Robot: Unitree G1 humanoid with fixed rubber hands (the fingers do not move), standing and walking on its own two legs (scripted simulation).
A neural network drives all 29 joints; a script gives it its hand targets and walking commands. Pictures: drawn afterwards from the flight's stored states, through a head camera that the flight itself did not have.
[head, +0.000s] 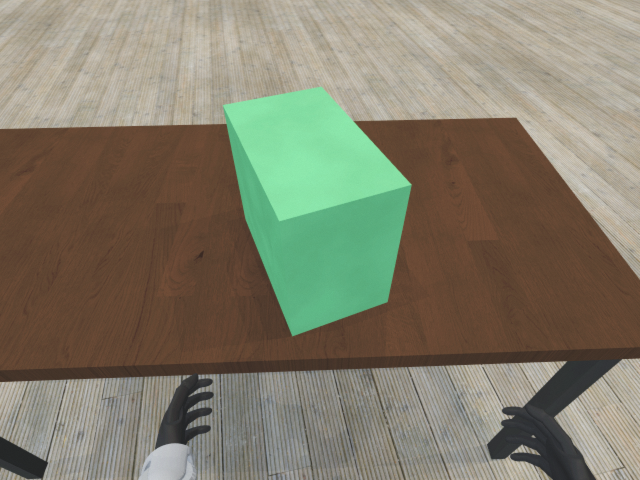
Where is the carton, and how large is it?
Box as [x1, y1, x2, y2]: [223, 87, 411, 335]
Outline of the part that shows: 321,87 223,105 245,218 292,335 387,301 411,185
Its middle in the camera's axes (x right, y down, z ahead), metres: -0.02 -0.05 +0.63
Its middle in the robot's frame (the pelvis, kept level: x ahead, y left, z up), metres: +0.52 +0.06 +0.06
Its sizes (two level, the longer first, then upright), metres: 0.288 0.168 0.246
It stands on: a table, 0.71 m high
